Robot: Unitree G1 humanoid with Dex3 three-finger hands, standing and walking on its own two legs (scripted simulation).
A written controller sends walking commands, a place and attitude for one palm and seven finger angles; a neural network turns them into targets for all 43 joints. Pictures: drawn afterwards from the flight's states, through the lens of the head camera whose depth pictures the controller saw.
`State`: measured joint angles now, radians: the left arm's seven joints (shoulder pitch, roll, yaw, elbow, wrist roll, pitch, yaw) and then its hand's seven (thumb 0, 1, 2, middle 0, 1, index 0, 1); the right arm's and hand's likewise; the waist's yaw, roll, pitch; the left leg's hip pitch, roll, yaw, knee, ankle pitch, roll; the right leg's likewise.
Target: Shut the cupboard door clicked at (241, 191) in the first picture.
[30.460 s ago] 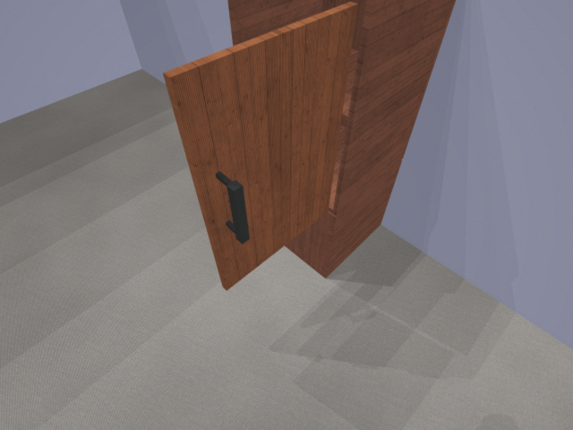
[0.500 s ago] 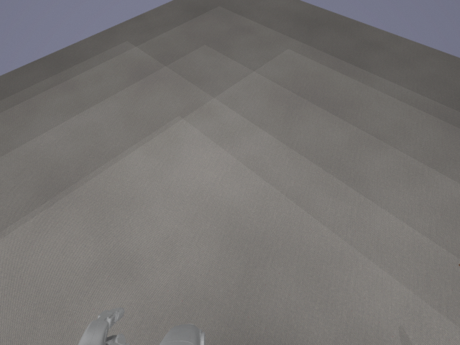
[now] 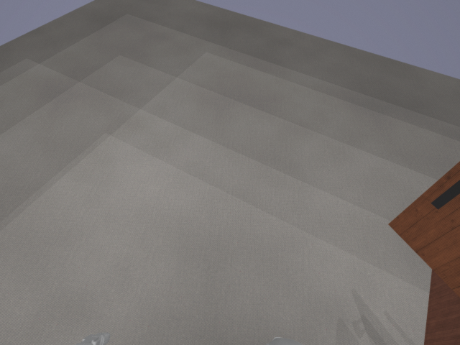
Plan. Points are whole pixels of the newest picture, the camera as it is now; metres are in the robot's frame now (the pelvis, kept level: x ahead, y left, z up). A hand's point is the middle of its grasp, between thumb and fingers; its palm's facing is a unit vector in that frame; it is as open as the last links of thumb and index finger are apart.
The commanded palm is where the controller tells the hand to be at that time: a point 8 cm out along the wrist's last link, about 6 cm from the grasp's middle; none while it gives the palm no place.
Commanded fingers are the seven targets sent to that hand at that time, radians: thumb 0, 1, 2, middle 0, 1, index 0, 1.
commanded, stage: turn to face it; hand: left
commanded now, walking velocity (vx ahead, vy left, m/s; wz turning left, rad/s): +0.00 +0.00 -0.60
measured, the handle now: out of the picture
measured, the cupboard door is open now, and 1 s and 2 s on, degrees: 59 59 59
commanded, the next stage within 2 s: take the last steps up to it in 1.56 s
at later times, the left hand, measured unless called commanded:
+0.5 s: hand (150, 330) +0.16 +0.17 -0.18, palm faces -0.25 -0.94 -0.21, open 7.4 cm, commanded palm none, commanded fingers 0.00 0.90 0.90 -0.20 -0.30 -0.20 -0.30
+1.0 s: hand (197, 299) +0.22 +0.08 -0.16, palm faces -0.53 -0.81 -0.26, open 7.4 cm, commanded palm none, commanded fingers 0.00 0.90 0.90 -0.20 -0.30 -0.20 -0.30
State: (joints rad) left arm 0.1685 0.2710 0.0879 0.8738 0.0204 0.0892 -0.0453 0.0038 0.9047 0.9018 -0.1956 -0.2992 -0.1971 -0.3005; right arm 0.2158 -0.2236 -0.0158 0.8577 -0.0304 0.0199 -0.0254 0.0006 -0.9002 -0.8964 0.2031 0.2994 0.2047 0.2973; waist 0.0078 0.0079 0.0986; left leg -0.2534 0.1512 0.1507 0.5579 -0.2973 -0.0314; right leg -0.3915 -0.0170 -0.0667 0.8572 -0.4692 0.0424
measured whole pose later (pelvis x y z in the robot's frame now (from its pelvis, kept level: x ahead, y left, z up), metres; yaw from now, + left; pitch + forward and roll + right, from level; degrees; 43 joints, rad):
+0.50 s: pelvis +0.02 -0.01 -0.01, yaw -17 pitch +2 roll +0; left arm 0.18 0.26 0.07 0.88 0.02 0.08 -0.02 0.00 0.90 0.90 -0.20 -0.30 -0.20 -0.30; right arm 0.17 -0.21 -0.01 0.84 -0.02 0.01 -0.02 0.00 -0.90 -0.90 0.20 0.30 0.20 0.30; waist 0.01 -0.06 0.07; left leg -0.33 0.05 0.06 0.59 -0.30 -0.01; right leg -0.42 0.06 0.08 0.86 -0.48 0.01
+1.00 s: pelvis +0.03 -0.05 +0.00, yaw -34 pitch +2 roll +1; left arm 0.18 0.24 0.05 0.89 0.02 0.05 -0.01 0.00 0.90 0.90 -0.20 -0.30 -0.20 -0.30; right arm 0.16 -0.26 -0.04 0.87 -0.01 0.05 -0.02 0.00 -0.91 -0.90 0.20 0.30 0.20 0.30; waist 0.00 0.00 0.08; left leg -0.47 0.06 0.04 0.91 -0.44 -0.09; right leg -0.28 0.03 0.04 0.54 -0.29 -0.03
